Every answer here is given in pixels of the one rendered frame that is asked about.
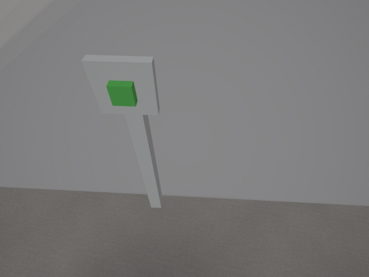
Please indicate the button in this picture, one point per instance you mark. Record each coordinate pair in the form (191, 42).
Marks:
(122, 93)

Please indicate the panel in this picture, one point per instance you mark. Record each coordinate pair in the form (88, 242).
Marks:
(141, 70)

